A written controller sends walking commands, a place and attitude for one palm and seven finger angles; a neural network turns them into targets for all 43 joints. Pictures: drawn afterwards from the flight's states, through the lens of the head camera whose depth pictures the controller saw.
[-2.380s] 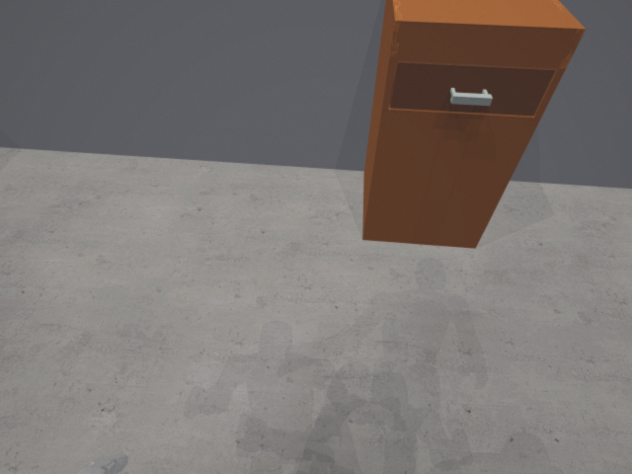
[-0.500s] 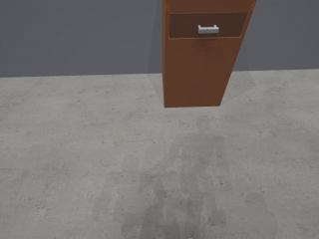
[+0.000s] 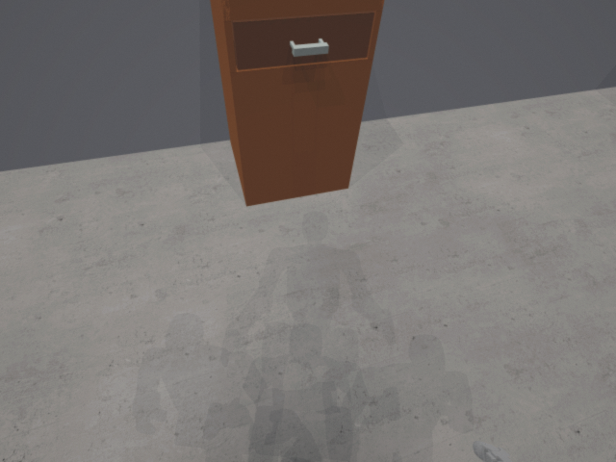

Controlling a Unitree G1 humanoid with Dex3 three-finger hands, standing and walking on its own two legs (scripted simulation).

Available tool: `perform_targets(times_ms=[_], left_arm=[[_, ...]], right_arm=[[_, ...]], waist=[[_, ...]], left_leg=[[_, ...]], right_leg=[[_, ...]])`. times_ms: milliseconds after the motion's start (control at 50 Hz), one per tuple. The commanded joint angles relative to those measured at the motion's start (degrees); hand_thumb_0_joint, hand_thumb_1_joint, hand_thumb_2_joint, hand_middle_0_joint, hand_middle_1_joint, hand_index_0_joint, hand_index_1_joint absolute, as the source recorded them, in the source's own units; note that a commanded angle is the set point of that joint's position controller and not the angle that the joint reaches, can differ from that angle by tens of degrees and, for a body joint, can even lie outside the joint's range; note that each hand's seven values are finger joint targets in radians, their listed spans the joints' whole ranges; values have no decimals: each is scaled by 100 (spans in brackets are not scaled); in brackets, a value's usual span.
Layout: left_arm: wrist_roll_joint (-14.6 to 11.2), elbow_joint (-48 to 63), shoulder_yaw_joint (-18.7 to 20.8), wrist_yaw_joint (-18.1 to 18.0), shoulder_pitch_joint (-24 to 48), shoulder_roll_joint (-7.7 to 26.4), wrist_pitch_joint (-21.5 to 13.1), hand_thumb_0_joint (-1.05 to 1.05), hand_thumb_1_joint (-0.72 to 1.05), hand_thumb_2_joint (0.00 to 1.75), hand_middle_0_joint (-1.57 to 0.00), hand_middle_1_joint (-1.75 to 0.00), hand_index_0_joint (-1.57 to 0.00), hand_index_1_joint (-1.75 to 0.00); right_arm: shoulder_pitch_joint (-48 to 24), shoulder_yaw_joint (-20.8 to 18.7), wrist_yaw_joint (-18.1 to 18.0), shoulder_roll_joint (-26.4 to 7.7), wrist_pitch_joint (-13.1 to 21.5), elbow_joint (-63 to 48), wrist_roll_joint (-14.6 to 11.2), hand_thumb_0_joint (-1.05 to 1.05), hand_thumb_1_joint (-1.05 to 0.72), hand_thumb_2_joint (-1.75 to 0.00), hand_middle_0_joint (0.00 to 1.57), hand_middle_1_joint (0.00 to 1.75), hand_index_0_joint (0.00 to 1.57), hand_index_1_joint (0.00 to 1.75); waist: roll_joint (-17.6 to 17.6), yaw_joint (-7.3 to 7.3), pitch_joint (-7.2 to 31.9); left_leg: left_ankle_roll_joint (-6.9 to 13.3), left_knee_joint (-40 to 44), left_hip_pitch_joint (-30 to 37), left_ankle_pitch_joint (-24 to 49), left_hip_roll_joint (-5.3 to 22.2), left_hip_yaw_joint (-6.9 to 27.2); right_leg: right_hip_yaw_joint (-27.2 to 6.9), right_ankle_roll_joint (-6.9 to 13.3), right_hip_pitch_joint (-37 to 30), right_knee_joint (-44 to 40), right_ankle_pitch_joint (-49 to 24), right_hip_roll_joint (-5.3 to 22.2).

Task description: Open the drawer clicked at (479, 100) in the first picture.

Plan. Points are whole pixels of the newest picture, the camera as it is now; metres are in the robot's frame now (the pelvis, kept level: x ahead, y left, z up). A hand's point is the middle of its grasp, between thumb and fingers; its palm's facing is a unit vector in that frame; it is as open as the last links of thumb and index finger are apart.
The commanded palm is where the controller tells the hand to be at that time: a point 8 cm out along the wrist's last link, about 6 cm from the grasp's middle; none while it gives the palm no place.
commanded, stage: walk to a spot facing it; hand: left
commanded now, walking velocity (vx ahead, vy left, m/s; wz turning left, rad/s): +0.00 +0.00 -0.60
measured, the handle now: (308, 46) +1.20 +0.11 -0.07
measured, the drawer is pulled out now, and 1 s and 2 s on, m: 0.00 0.00 0.00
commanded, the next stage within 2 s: turn to face it in 1.84 s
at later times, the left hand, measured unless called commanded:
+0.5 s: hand (234, 426) +0.18 +0.13 -0.15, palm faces -0.34 -0.91 -0.23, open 7.3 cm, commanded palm none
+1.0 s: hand (254, 343) +0.32 +0.12 -0.17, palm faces -0.50 -0.85 -0.16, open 7.3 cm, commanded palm none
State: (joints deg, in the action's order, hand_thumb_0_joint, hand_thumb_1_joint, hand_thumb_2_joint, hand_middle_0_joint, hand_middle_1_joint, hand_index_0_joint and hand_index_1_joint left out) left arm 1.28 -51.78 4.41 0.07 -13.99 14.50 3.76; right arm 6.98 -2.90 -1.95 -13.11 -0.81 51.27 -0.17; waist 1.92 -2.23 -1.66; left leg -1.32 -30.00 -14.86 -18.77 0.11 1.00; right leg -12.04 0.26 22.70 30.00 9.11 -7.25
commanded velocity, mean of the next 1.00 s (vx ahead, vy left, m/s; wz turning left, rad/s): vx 0.27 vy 0.00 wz -0.51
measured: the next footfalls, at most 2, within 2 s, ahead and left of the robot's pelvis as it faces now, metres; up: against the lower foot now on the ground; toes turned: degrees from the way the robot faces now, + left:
right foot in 0.42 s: -0.01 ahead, -0.14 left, +0.00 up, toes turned -24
left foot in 0.82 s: +0.30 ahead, +0.01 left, +0.00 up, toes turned -21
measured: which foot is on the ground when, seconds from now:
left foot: down 0.00-0.42, up 0.44-0.80, down 0.82-1.00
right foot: down 0.00-0.00, up 0.02-0.40, down 0.42-0.82, up 0.84-1.00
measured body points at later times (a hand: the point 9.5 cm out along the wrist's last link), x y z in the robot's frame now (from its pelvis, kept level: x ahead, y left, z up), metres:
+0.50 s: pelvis +0.01 -0.02 -0.01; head +0.03 -0.04 +0.44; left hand +0.20 +0.17 -0.13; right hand -0.10 -0.28 -0.16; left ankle -0.01 +0.12 -0.68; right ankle -0.05 -0.12 -0.73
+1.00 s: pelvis +0.19 -0.03 +0.01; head +0.22 -0.01 +0.46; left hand +0.35 +0.17 -0.16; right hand +0.11 -0.26 -0.12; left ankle +0.26 +0.02 -0.73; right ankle +0.07 -0.12 -0.62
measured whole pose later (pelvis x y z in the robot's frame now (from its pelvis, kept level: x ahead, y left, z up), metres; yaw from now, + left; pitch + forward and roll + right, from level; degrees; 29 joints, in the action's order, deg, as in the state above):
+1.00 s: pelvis +0.19 -0.03 +0.01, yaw -35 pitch -1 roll -2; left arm 1.8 -58.8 5.6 2.0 -16.1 13.9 1.3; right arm 14.5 -1.8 -1.2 -8.3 4.2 55.4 1.3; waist 2.8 -1.3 -2.2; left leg 2.5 -29.1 -13.7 -14.2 5.2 -13.0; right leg 1.4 0.2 27.7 71.2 16.5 2.0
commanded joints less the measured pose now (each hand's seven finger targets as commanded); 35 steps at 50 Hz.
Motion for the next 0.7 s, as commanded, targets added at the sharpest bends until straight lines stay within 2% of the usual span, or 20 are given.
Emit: perform_targets(times_ms=[0,20,40,80,180,200,260,320,340,360,380,400,420,440,460,480,500,520,560,680], left_arm=[[28,697,227,46,338,683,-129,0,90,90,-20,-30,-20,-30],[90,535,301,94,345,828,-114,0,90,90,-20,-30,-20,-30],[75,466,301,148,147,707,-97,0,90,90,-20,-30,-20,-30],[46,444,213,207,163,525,-63,0,90,90,-20,-30,-20,-30],[0,659,102,243,808,367,-48,0,90,90,-20,-30,-20,-30],[4,688,86,254,881,349,-62,0,90,90,-20,-30,-20,-30],[18,727,59,323,1089,309,-80,0,90,90,-20,-30,-20,-30],[31,727,53,362,1135,299,-154,0,90,90,-20,-30,-20,-30],[33,679,73,359,949,286,-193,0,90,90,-20,-30,-20,-30],[39,514,89,334,526,346,-240,0,90,90,-20,-30,-20,-30],[49,281,163,272,-158,698,-324,0,90,90,-20,-30,-20,-30],[60,67,323,144,-919,1527,-405,0,90,90,-20,-30,-20,-30],[-80,-22,345,50,-1402,1662,-377,0,90,90,-20,-30,-20,-30],[-61,7,352,4,-1153,1597,-422,0,90,90,-20,-30,-20,-30],[-48,87,274,-2,-776,1350,-460,0,90,90,-20,-30,-20,-30],[-27,174,186,-5,-384,1102,-490,0,90,90,-20,-30,-20,-30],[0,255,149,-12,-45,988,-512,0,90,90,-20,-30,-20,-30],[6,239,125,2,-8,931,-560,0,90,90,-20,-30,-20,-30],[-5,86,99,26,-229,911,-633,0,90,90,-20,-30,-20,-30],[14,-166,89,12,-442,929,-678,0,90,90,-20,-30,-20,-30]], right_arm=[[379,-250,-55,-1380,131,-462,98,0,-90,-90,20,30,20,30],[100,-173,-59,-1032,154,-493,135,0,-90,-90,20,30,20,30],[-129,-134,-64,-945,170,-562,154,0,-90,-90,20,30,20,30],[-10,-128,-53,-866,195,-533,158,0,-90,-90,20,30,20,30],[813,-209,-23,-1004,191,-243,156,0,-90,-90,20,30,20,30],[951,-231,-5,-1039,192,-198,168,0,-90,-90,20,30,20,30],[1060,-257,38,-1136,199,-86,193,0,-90,-90,20,30,20,30],[1056,-268,78,-1206,215,-3,212,0,-90,-90,20,30,20,30],[1027,-266,84,-1208,217,18,213,0,-90,-90,20,30,20,30],[990,-247,95,-1180,212,33,204,0,-90,-90,20,30,20,30],[1012,-193,142,-1015,212,-11,140,0,-90,-90,20,30,20,30],[690,-40,212,-496,203,-321,87,0,-90,-90,20,30,20,30],[-130,-39,189,-707,195,-687,175,0,-90,-90,20,30,20,30],[-244,-68,201,-707,220,-686,141,0,-90,-90,20,30,20,30],[-254,-107,222,-777,232,-599,161,0,-90,-90,20,30,20,30],[-53,-129,250,-772,223,-460,195,0,-90,-90,20,30,20,30],[274,-141,272,-711,208,-295,200,0,-90,-90,20,30,20,30],[412,-131,281,-620,190,-216,206,0,-90,-90,20,30,20,30],[408,-134,309,-523,184,-204,192,0,-90,-90,20,30,20,30],[3,-109,373,-418,289,-421,144,0,-90,-90,20,30,20,30]], waist=[[-1656,325,245],[-1032,165,46],[-914,-11,-32],[-966,45,-2],[-1025,425,84],[-1113,491,150],[-1268,567,84],[-1314,540,20],[-1180,420,78],[-953,201,250],[-145,-120,621],[1878,-506,798],[1275,-787,518],[1259,-622,377],[987,-451,-5],[664,-166,-201],[483,86,-119],[457,157,-158],[498,154,-218],[615,111,-385]], left_leg=[[1189,1819,522,273,2863,2344],[1100,1682,106,693,2321,1704],[1011,1501,64,1115,1972,1022],[904,1210,433,1944,1562,254],[1013,959,1197,2939,1793,-42],[1004,959,1321,2795,1871,-85],[924,1181,1046,1406,2045,-244],[807,1107,774,580,2171,-285],[679,849,669,487,2128,-453],[477,170,338,389,1945,-695],[134,-1099,-598,308,1672,-1228],[-233,-2996,-2634,-1778,797,-1586],[-202,-3655,-3245,-1878,718,-616],[-165,-3923,-3285,-1331,865,-322],[-178,-3916,-3251,-875,958,-216],[-233,-3681,-2940,-472,1009,-223],[-289,-3362,-2460,-299,997,-308],[-340,-3121,-2226,-141,931,-449],[-371,-2802,-2117,180,827,-547],[-293,-1506,-1692,553,657,-615]], right_leg=[[522,-335,1466,2917,2141,459],[541,-387,1216,3596,1768,490],[704,-422,1212,4028,1505,569],[947,-473,1264,3973,1320,676],[1337,-502,1070,2668,1479,912],[1441,-485,981,2373,1517,935],[1660,-384,505,1735,1630,959],[1822,-232,-10,997,1783,879],[1886,-170,-383,524,1563,819],[2039,-70,-1194,-97,1094,665],[1492,186,-2697,-723,1004,1104],[-1085,906,-3886,-1349,1142,2770],[-1795,1299,-3432,-1530,530,3172],[-1895,1353,-3043,-1676,1221,2968],[-1588,1277,-2535,-1796,1685,2780],[-1060,1153,-2055,-1796,1569,2536],[-502,1048,-1744,-1719,1273,2333],[-224,986,-1519,-1696,779,2144],[-109,972,-1410,-1729,338,1997],[-156,900,-1298,-1681,364,1908]])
